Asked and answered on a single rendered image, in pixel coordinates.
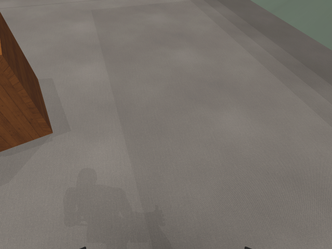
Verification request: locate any pedestal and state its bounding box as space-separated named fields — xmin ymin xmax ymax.
xmin=0 ymin=12 xmax=53 ymax=152

